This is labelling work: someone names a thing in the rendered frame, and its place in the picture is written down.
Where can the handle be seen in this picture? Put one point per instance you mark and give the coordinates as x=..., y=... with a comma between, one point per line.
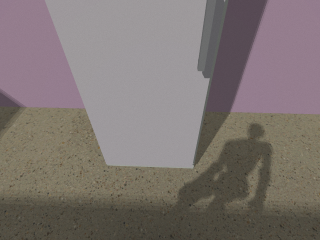
x=206, y=32

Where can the fridge door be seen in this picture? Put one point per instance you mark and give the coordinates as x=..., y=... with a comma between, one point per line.
x=135, y=64

